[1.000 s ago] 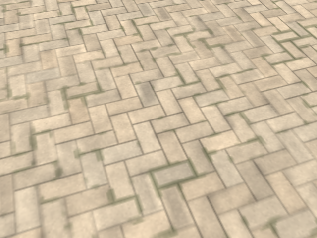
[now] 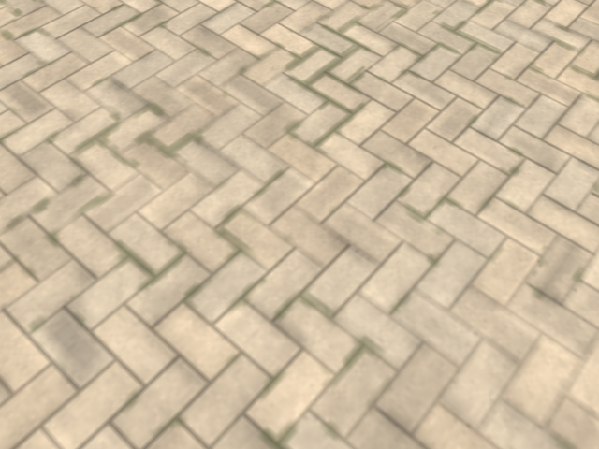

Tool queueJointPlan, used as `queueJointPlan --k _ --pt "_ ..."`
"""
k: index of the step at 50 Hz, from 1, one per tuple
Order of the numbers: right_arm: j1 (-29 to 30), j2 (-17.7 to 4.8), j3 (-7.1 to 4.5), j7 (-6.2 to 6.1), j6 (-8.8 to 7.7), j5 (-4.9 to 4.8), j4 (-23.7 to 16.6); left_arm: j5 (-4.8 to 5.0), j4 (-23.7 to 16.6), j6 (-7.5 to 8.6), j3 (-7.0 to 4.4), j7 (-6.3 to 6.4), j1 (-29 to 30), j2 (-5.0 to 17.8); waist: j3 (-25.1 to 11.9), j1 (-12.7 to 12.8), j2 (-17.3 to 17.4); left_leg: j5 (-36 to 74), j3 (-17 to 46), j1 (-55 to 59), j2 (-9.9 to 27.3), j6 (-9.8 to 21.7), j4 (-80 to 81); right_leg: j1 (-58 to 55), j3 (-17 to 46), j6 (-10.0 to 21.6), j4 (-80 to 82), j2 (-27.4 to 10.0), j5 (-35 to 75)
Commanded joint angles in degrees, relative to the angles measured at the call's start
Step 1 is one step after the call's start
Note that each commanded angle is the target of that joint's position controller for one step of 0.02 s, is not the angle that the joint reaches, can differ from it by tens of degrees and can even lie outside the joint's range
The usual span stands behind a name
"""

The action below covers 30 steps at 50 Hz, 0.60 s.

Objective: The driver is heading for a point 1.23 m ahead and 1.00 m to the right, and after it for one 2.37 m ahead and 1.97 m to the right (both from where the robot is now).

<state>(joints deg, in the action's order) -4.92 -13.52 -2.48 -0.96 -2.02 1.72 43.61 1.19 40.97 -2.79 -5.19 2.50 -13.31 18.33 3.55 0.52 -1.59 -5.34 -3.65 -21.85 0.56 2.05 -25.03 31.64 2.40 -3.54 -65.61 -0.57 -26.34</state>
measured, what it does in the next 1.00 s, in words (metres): steps on the spot, turning right: right foot, then left foot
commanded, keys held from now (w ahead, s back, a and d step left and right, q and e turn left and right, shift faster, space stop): e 1.00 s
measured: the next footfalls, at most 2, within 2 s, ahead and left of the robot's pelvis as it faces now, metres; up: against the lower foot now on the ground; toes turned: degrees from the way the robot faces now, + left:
right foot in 0.24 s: +0.06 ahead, -0.14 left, +0.00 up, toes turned -11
left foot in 0.70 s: +0.14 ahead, +0.07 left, +0.00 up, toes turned -29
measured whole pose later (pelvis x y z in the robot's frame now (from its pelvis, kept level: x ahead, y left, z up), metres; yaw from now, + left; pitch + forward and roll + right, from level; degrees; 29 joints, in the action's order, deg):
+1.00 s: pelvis +0.04 -0.02 +0.01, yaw -35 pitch +2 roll +0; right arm -8.2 -15.6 -4.0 -1.6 1.2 0.5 41.0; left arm 1.1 34.4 -3.9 -5.4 0.5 -11.6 18.8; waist 3.5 -0.7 -1.1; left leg -13.5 -5.3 -12.7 3.5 0.0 -24.7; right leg 27.3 1.5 -5.3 -53.0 -1.6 -23.1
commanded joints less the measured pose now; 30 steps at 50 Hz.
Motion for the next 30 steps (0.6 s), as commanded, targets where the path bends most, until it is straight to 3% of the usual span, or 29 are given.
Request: queueJointPlan --k 1,3,8,10,11,12,13,14,15,16,17,18,20,25,30 --pt "1.24 -9.79 -2.81 -0.69 -0.23 -0.46 -3.1 -0.42 -4.03 0.19 -0.59 -0.06 -3.71 2.27 -10.29 0.29 8.99 11.31 9.98 9.47 15.73 12.65 10.31 -1.66 -0.28 -0.14 6.41 -2.9 4.28" --pt "1.78 -10.65 -3.14 -0.91 0.36 -0.75 -3.17 -0.41 -4.96 0.19 -0.42 -0.63 -2.02 2.41 -11.16 -0.04 8.95 9.44 8.11 9.74 16.63 12.61 10.87 -4.16 -0.98 0.33 11.13 -3.53 7.06" --pt "0.94 -12.68 -3.83 -0.39 1.56 -1.71 -2.29 -0.44 -6.66 -0.31 -0.78 -2.19 0.7 3.84 -9.31 -0.82 9.96 3.0 4.83 10.66 17.9 10.67 9.89 -9.42 -4.16 2.69 21.84 -2.63 7.77" --pt "1.36 -13.15 -3.99 -0.33 2.03 -2.67 -1.81 -0.54 -6.4 -0.32 -1.1 -2.8 -0.83 3.72 -9.16 0.8 9.61 1.26 3.02 10.82 17.55 8.06 6.29 -14.16 -5.97 4.71 31.09 -1.31 11.74" --pt "0.18 -12.23 -3.83 -0.31 2.27 -2.99 -1.14 -0.72 -5.73 -0.29 -1.55 -2.79 -2.37 4.29 -9.25 1.22 8.67 -0.95 1.31 9.06 16.26 5.59 2.91 -18.4 -6.2 6.21 35.72 -0.01 14.48" --pt "-2.45 -10.09 -3.37 -0.05 2.49 -2.75 0.03 -0.93 -5.43 -0.25 -2.46 -2.31 -4.49 6.78 -8.51 1.48 3.31 -6.48 -2.11 3.78 13.14 1.07 -4.69 -24.13 -0.65 8.85 42.11 -2.22 21.29" --pt "-3.1 -6.39 -2.28 0.55 2.41 -0.16 -1.71 -1.16 -6.65 -0.22 -3.88 -1.16 -5.34 13.67 -7.96 -0.96 -14.57 -26.56 -8.32 -11.68 4.56 -5.2 -23.6 -31.62 20.47 15.51 44.5 -17.29 39.24" --pt "2.27 -8.32 -2.89 0.03 1.91 -0.12 -4.09 -2.69 -8.27 0.82 -3.72 -1.43 -4.47 14.97 -8.37 2.08 -14.01 -33.61 1.02 -18.37 -0.32 -6.24 -35.28 -26.63 27.61 24.01 46.41 -22.12 40.45" --pt "4.33 -10.05 -3.49 -0.29 1.9 -1.28 -4.44 -3.14 -8.06 1.99 -3.22 -1.77 -3.39 12.91 -8.37 2.36 -8.63 -29.42 4.97 -19.03 0.67 -5.39 -40.0 -25.5 23.4 22.75 47.13 -18.92 36.42" --pt "2.83 -10.49 -3.84 -0.62 2.06 -1.87 -3.77 -2.37 -8.14 2.76 -2.82 -1.72 -0.23 11.47 -7.42 0.31 -6.88 -23.91 6.08 -19.36 1.38 -4.65 -40.21 -24.74 19.09 19.23 46.61 -15.73 33.99" --pt "1.46 -10.61 -4.1 -1.16 2.23 -1.35 -2.43 -1.47 -8.62 2.86 -2.27 -1.51 2.24 9.57 -8.06 -0.58 -4.89 -20.42 6.7 -18.92 1.99 -4.69 -39.72 -24.67 17.01 16.66 46.08 -13.73 32.09" --pt "0.63 -10.88 -4.3 -1.41 2.41 -0.9 -2.2 -0.95 -8.95 2.71 -1.76 -1.27 3.79 8.64 -8.11 -1.33 -5.67 -18.04 6.49 -17.26 1.62 -5.13 -40.41 -23.12 15.53 16.1 45.86 -12.68 34.23" --pt "-0.35 -10.08 -4.25 -1.15 2.24 -1.27 -2.42 -1.24 -9.37 2.49 -1.22 -0.81 3.54 7.65 -9.79 -1.84 -5.97 -15.08 6.45 -14.49 0.36 -5.74 -40.97 -22.62 14.62 16.45 45.48 -11.17 36.69" --pt "2.45 -7.95 -3.24 -0.5 1.8 -1.63 -4.01 -0.9 -9.67 1.78 -1.82 -0.1 1.93 9.01 -9.48 0.0 -6.75 -13.58 7.45 -11.88 -0.92 -6.76 -25.65 -24.87 17.41 16.52 43.98 -9.95 31.89" --pt "1.68 -8.81 -3.35 0.63 1.06 -2.22 -4.6 -0.82 -10.72 1.0 -2.16 -0.87 3.02 9.73 -9.27 0.55 -7.98 -16.32 7.91 -4.16 -2.73 -5.94 -15.82 -21.98 23.64 17.03 42.52 -9.49 31.67"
